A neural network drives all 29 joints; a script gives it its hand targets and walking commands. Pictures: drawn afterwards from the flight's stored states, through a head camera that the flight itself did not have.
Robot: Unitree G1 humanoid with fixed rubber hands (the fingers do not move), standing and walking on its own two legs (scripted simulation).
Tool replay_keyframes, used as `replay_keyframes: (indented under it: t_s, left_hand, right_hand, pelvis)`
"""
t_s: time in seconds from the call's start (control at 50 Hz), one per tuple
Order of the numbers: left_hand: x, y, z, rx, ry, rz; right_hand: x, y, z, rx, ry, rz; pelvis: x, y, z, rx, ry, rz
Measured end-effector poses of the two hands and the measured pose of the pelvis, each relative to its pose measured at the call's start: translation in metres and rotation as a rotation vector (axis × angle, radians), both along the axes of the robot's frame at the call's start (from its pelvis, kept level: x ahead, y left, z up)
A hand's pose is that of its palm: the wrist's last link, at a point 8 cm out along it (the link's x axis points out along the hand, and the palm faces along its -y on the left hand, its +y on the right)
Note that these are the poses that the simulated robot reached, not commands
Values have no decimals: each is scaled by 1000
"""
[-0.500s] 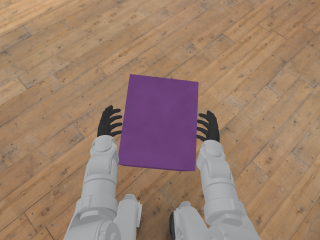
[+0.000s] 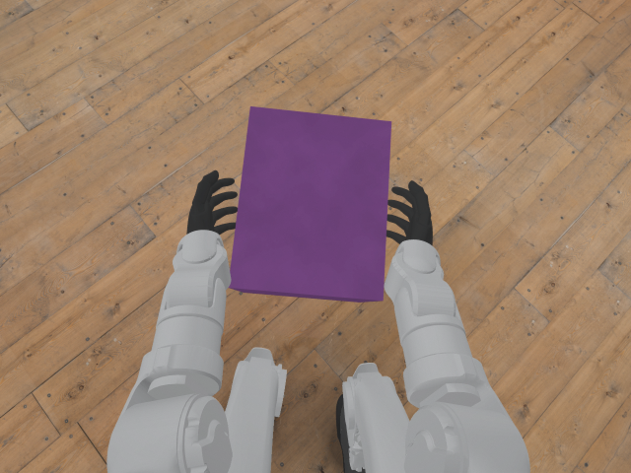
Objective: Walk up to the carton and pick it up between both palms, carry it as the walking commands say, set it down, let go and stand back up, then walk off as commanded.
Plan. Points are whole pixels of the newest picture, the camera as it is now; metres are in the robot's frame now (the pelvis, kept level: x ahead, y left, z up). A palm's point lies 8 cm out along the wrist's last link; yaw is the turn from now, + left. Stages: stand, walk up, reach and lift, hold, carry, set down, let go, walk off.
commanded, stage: set down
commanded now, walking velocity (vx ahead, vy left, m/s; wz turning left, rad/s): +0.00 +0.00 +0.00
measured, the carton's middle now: (310, 215) +0.47 +0.04 -0.15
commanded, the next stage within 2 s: none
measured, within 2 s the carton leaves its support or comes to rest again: neither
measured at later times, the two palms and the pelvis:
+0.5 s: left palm (216, 234) +0.43 +0.18 -0.16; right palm (392, 241) +0.44 -0.09 -0.16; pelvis -0.01 +0.00 -0.07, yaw -1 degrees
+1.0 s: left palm (225, 234) +0.46 +0.18 -0.26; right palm (377, 241) +0.47 -0.09 -0.25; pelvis -0.03 +0.01 -0.13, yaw -3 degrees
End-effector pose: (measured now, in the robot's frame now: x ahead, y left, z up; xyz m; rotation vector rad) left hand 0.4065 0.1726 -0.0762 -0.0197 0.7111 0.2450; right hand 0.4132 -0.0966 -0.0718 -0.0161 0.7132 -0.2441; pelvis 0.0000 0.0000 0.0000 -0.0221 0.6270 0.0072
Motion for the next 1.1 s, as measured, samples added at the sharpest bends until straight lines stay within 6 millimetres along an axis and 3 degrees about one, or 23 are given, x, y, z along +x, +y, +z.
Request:
replay_keyframes:
  t_s: [0.8,1.1]
  left_hand:
    - [43,11,-141,23,20,-15]
    - [60,10,-202,23,26,-48]
  right_hand:
    - [45,10,-137,10,-4,17]
    - [56,10,-198,-5,-2,-25]
  pelvis:
    - [-22,2,-107,-7,130,-28]
    - [-31,8,-145,-13,120,-33]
